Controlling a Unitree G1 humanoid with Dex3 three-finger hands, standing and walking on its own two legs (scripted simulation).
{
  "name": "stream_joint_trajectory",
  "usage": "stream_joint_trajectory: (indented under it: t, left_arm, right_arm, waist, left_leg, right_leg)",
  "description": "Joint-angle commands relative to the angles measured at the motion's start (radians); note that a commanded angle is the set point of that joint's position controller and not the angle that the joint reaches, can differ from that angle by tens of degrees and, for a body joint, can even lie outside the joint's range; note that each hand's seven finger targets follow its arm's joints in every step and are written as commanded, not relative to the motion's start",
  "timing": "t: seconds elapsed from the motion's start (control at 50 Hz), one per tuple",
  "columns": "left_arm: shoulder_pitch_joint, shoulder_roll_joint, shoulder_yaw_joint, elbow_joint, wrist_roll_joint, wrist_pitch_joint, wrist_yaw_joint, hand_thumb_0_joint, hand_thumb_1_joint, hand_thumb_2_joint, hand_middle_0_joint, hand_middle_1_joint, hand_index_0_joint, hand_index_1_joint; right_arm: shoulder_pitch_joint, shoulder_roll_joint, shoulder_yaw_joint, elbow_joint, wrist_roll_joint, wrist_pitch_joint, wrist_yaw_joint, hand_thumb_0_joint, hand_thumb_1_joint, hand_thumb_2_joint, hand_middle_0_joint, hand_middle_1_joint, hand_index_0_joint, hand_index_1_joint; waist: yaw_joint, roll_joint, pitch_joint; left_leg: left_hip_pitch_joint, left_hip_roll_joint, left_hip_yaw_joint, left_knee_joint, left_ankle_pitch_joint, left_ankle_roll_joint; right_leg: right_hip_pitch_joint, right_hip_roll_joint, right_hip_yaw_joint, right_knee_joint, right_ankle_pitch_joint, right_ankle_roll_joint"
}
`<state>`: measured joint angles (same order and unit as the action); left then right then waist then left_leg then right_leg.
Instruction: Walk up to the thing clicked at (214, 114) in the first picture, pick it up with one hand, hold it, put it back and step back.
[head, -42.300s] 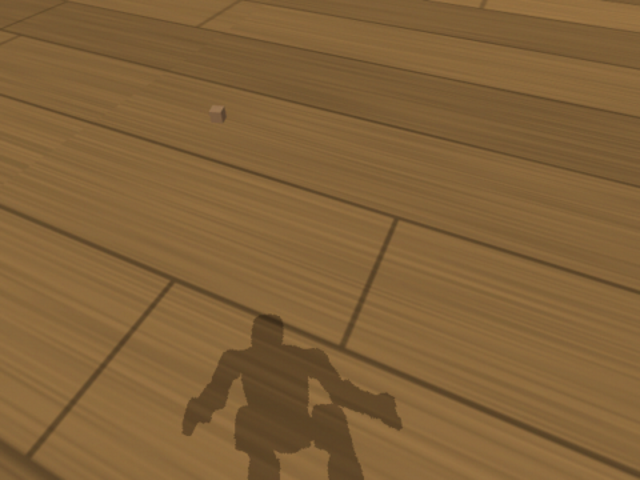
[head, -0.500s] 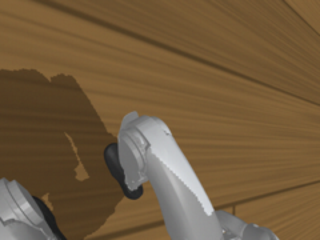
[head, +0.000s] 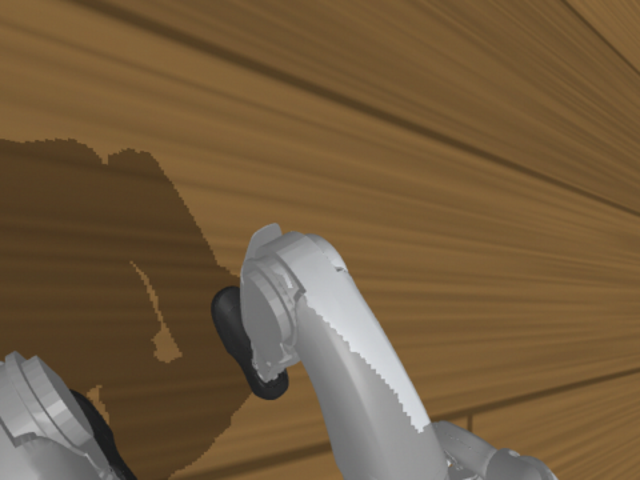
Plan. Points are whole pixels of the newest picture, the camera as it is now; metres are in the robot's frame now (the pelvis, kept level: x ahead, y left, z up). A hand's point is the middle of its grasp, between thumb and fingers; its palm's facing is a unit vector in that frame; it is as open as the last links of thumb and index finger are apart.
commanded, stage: withdraw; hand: left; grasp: from above
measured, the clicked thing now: out of the picture +0.44 +0.37 -0.29
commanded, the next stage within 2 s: home in 0.74 s
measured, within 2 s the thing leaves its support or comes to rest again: neither
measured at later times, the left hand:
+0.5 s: hand out of the picture +0.40 +0.39 -0.10, palm faces -0.28 -0.35 -0.89, open 13.8 cm
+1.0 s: hand out of the picture +0.39 +0.37 -0.19, palm faces -0.47 -0.17 -0.86, open 13.7 cm
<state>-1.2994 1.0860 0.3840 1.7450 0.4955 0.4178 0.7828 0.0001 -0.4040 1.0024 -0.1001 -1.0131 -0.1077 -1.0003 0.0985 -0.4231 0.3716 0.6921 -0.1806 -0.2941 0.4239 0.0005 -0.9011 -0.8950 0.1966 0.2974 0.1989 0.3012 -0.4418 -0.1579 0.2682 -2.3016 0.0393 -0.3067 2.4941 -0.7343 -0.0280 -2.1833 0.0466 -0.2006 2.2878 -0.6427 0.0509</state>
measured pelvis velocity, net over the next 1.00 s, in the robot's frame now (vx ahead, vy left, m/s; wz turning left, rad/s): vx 0.00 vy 0.00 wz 0.12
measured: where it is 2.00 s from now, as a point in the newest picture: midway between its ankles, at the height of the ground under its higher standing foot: (189, 413)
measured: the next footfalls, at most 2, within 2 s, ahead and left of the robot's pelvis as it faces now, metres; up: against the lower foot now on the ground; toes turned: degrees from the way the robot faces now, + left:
none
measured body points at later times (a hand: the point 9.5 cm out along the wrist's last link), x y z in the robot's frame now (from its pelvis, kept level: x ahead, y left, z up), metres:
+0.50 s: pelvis +0.00 +0.00 +0.03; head +0.21 +0.08 +0.42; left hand +0.41 +0.41 -0.05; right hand +0.10 -0.25 -0.08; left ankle +0.06 +0.13 -0.29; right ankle +0.12 -0.12 -0.29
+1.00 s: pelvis +0.00 +0.00 -0.01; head +0.24 +0.11 +0.35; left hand +0.41 +0.38 -0.14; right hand +0.08 -0.28 -0.10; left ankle +0.06 +0.13 -0.29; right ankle +0.12 -0.12 -0.29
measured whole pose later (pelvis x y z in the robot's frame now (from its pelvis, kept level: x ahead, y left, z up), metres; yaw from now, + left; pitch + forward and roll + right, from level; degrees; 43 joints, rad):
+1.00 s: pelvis +0.00 +0.00 -0.01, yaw +7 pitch +31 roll -9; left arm -0.85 0.81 0.12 1.23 1.17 -0.24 0.25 0.00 -0.40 0.94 -0.11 -0.91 -0.12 -0.90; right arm 0.17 -0.32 0.08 0.73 -0.14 -0.07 0.13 0.00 -0.88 -0.89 0.20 0.30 0.20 0.30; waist -0.22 -0.04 0.07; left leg -2.34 0.02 -0.16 2.45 -0.67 -0.01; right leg -2.25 0.00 -0.08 2.34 -0.65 0.04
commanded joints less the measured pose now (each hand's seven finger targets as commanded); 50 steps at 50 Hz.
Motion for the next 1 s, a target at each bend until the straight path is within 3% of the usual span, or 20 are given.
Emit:
stream_joint_trajectory:
  t: [0.0, 0.06, 0.1, 0.14, 0.18, 0.22, 0.26, 0.3, 0.44, 0.54, 0.66, 0.7, 0.78, 0.8, 0.82, 0.86, 0.88, 0.9, 0.94, 0.98]
  left_arm:
    - [-0.231, 0.268, -0.032, -0.196, 0.093, -0.006, 0.011, 0.000, -0.466, 0.973, -0.072, -0.985, -0.083, -0.971]
    - [-0.226, 0.291, -0.019, -0.333, 0.153, 0.008, -0.029, 0.000, -0.468, 0.969, -0.068, -0.974, -0.078, -0.960]
    - [-0.162, 0.248, -0.019, -0.435, 0.176, 0.033, -0.081, 0.000, -0.470, 0.967, -0.065, -0.973, -0.076, -0.959]
    - [-0.137, 0.166, -0.051, -0.557, 0.185, 0.046, -0.143, 0.000, -0.491, 0.970, -0.067, -0.964, -0.072, -0.956]
    - [-0.013, -0.029, -0.137, -0.535, 0.182, 0.065, -0.210, 0.000, -0.483, 0.966, -0.069, -0.966, -0.077, -0.956]
    - [0.027, -0.093, -0.170, -0.584, 0.200, 0.072, -0.265, 0.000, -0.475, 0.959, -0.073, -0.969, -0.083, -0.956]
    - [0.023, -0.200, -0.230, -0.668, 0.198, 0.065, -0.323, 0.000, -0.459, 0.953, -0.074, -0.976, -0.088, -0.959]
    - [0.047, -0.236, -0.275, -0.632, 0.231, 0.069, -0.376, 0.000, -0.455, 0.951, -0.075, -0.974, -0.089, -0.956]
    - [-0.040, -0.210, -0.328, -0.512, 0.391, -0.096, -0.510, 0.000, -0.448, 0.953, -0.066, -1.001, -0.087, -0.976]
    - [-0.005, -0.141, -0.321, -0.411, 0.467, -0.238, -0.551, 0.000, -0.437, 0.955, -0.065, -1.006, -0.090, -0.979]
    - [0.057, -0.045, -0.254, -0.404, 0.531, -0.411, -0.540, 0.000, -0.425, 0.944, -0.065, -0.985, -0.090, -0.956]
    - [0.052, -0.023, -0.253, -0.441, 0.575, -0.465, -0.535, 0.000, -0.430, 0.942, -0.066, -0.982, -0.091, -0.953]
    - [0.070, -0.011, -0.245, -0.512, 0.616, -0.563, -0.523, 0.000, -0.427, 0.930, -0.065, -0.977, -0.094, -0.944]
    - [0.095, 0.002, -0.238, -0.536, 0.621, -0.585, -0.519, 0.000, -0.347, 0.945, -0.145, -0.897, -0.174, -0.864]
    - [0.103, 0.010, -0.239, -0.584, 0.629, -0.606, -0.516, 0.000, -0.427, 0.959, -0.070, -0.974, -0.094, -0.944]
    - [0.123, 0.026, -0.223, -0.667, 0.641, -0.640, -0.508, 0.000, -0.455, 0.972, -0.079, -0.855, -0.052, -0.881]
    - [0.146, 0.017, -0.224, -0.668, 0.648, -0.651, -0.502, 0.000, -0.457, 0.962, -0.065, -0.935, -0.067, -0.961]
    - [0.146, 0.027, -0.214, -0.703, 0.656, -0.661, -0.494, 0.000, -0.459, 0.953, -0.075, -0.868, -0.056, -0.885]
    - [0.159, 0.006, -0.227, -0.700, 0.671, -0.676, -0.484, 0.000, -0.299, 0.868, -0.226, -0.708, -0.208, -0.725]
    - [0.156, 0.036, -0.199, -0.725, 0.670, -0.688, -0.467, 0.000, -0.448, 0.960, -0.067, -0.868, -0.066, -0.885]
  right_arm:
    - [0.231, -0.335, -0.103, 0.037, 0.011, 0.005, -0.008, 0.000, -0.896, -0.895, 0.200, 0.299, 0.199, 0.299]
    - [0.260, -0.306, -0.137, 0.046, 0.019, 0.007, -0.014, 0.000, -0.891, -0.894, 0.200, 0.299, 0.199, 0.299]
    - [0.278, -0.299, -0.196, 0.031, 0.036, 0.013, -0.021, 0.000, -0.889, -0.892, 0.200, 0.299, 0.199, 0.299]
    - [0.304, -0.255, -0.232, 0.044, 0.060, 0.020, -0.030, 0.000, -0.890, -0.893, 0.199, 0.299, 0.199, 0.299]
    - [0.279, -0.223, -0.269, 0.043, 0.085, 0.026, -0.036, 0.000, -0.892, -0.893, 0.199, 0.299, 0.200, 0.299]
    - [0.305, -0.204, -0.299, 0.090, 0.095, 0.038, -0.048, 0.000, -0.890, -0.891, 0.199, 0.299, 0.200, 0.299]
    - [0.306, -0.189, -0.331, 0.098, 0.105, 0.049, -0.059, 0.000, -0.886, -0.889, 0.200, 0.299, 0.200, 0.299]
    - [0.326, -0.189, -0.349, 0.116, 0.119, 0.060, -0.071, 0.000, -0.886, -0.889, 0.200, 0.299, 0.200, 0.299]
    - [0.305, -0.142, -0.358, 0.098, 0.110, 0.095, -0.141, 0.000, -0.879, -0.887, 0.200, 0.299, 0.200, 0.299]
    - [0.265, -0.119, -0.336, 0.042, 0.096, 0.108, -0.196, 0.000, -0.876, -0.887, 0.201, 0.300, 0.201, 0.300]
    - [0.254, -0.118, -0.325, 0.016, 0.078, 0.139, -0.242, 0.000, -0.875, -0.886, 0.201, 0.300, 0.201, 0.300]
    - [0.261, -0.126, -0.327, 0.020, 0.074, 0.152, -0.260, 0.000, -0.878, -0.886, 0.201, 0.300, 0.201, 0.300]
    - [0.272, -0.136, -0.340, 0.029, 0.062, 0.180, -0.282, 0.000, -0.881, -0.885, 0.201, 0.299, 0.201, 0.299]
    - [0.267, -0.142, -0.345, 0.029, 0.061, 0.185, -0.287, 0.000, -0.888, -0.894, 0.199, 0.299, 0.198, 0.299]
    - [0.267, -0.133, -0.349, 0.028, 0.059, 0.192, -0.289, 0.000, -0.876, -0.880, 0.203, 0.300, 0.202, 0.300]
    - [0.273, -0.150, -0.369, 0.023, 0.055, 0.205, -0.298, 0.000, -0.857, -0.881, 0.202, 0.300, 0.201, 0.300]
    - [0.269, -0.152, -0.371, 0.020, 0.053, 0.210, -0.301, 0.000, -0.878, -0.880, 0.203, 0.300, 0.202, 0.300]
    - [0.270, -0.158, -0.377, 0.016, 0.050, 0.214, -0.304, 0.000, -0.857, -0.877, 0.202, 0.299, 0.201, 0.300]
    - [0.276, -0.157, -0.381, 0.013, 0.044, 0.226, -0.308, 0.000, -0.891, -0.895, 0.199, 0.299, 0.198, 0.299]
    - [0.278, -0.167, -0.386, 0.008, 0.038, 0.232, -0.311, 0.000, -0.874, -0.878, 0.203, 0.299, 0.202, 0.299]
  waist:
    - [-0.017, 0.682, -0.760]
    - [0.030, 0.739, -0.845]
    - [0.079, 0.799, -0.950]
    - [0.120, 0.813, -1.042]
    - [0.133, 0.739, -1.001]
    - [0.153, 0.676, -0.965]
    - [0.155, 0.641, -0.987]
    - [0.140, 0.552, -0.942]
    - [0.128, 0.379, -0.803]
    - [0.157, 0.296, -0.782]
    - [0.204, 0.299, -0.868]
    - [0.204, 0.335, -0.896]
    - [0.198, 0.362, -0.922]
    - [0.205, 0.382, -0.920]
    - [0.213, 0.415, -0.950]
    - [0.221, 0.460, -0.986]
    - [0.215, 0.467, -0.981]
    - [0.220, 0.498, -0.973]
    - [0.208, 0.501, -0.963]
    - [0.213, 0.528, -0.970]
  left_leg:
    - [0.546, 0.043, 0.114, -0.270, 0.296, 0.011]
    - [0.567, 0.042, 0.144, -0.272, 0.354, 0.008]
    - [0.658, 0.040, 0.153, -0.297, 0.410, -0.002]
    - [0.698, 0.037, 0.158, -0.297, 0.448, 0.001]
    - [0.582, 0.022, 0.183, -0.304, 0.379, 0.011]
    - [0.546, 0.018, 0.185, -0.319, 0.341, 0.017]
    - [0.584, 0.015, 0.179, -0.358, 0.317, 0.017]
    - [0.558, 0.007, 0.186, -0.385, 0.261, 0.027]
    - [0.440, -0.030, 0.218, -0.418, 0.114, 0.044]
    - [0.382, -0.043, 0.268, -0.387, 0.096, 0.048]
    - [0.357, -0.039, 0.291, -0.341, 0.167, 0.045]
    - [0.391, -0.034, 0.282, -0.328, 0.189, 0.046]
    - [0.394, -0.029, 0.276, -0.294, 0.205, 0.042]
    - [0.420, -0.029, 0.277, -0.293, 0.207, 0.036]
    - [0.442, -0.024, 0.274, -0.293, 0.212, 0.034]
    - [0.500, -0.023, 0.266, -0.298, 0.241, 0.029]
    - [0.518, -0.022, 0.255, -0.303, 0.246, 0.027]
    - [0.540, -0.025, 0.249, -0.310, 0.252, 0.025]
    - [0.565, -0.022, 0.237, -0.303, 0.258, 0.023]
    - [0.588, -0.024, 0.230, -0.299, 0.278, 0.021]
  right_leg:
    - [0.427, 0.036, -0.076, -0.183, 0.322, -0.057]
    - [0.449, 0.036, -0.060, -0.182, 0.354, -0.061]
    - [0.439, 0.037, -0.053, -0.175, 0.363, -0.072]
    - [0.424, 0.040, -0.035, -0.173, 0.384, -0.077]
    - [0.393, 0.040, -0.026, -0.187, 0.354, -0.078]
    - [0.320, 0.041, -0.020, -0.190, 0.298, -0.082]
    - [0.290, 0.034, -0.011, -0.206, 0.257, -0.085]
    - [0.279, 0.036, 0.005, -0.236, 0.219, -0.085]
    - [0.278, 0.025, 0.048, -0.294, 0.045, -0.087]
    - [0.343, 0.021, 0.091, -0.323, -0.048, -0.086]
    - [0.411, 0.006, 0.096, -0.289, 0.019, -0.081]
    - [0.379, 0.003, 0.084, -0.266, 0.067, -0.078]
    - [0.362, -0.002, 0.066, -0.236, 0.101, -0.074]
    - [0.344, -0.004, 0.051, -0.228, 0.100, -0.078]
    - [0.346, -0.001, 0.053, -0.213, 0.109, -0.076]
    - [0.321, -0.008, 0.037, -0.199, 0.147, -0.081]
    - [0.293, -0.008, 0.025, -0.187, 0.152, -0.084]
    - [0.262, -0.012, 0.022, -0.180, 0.156, -0.089]
    - [0.231, -0.012, 0.012, -0.169, 0.153, -0.090]
    - [0.212, -0.019, 0.006, -0.158, 0.161, -0.092]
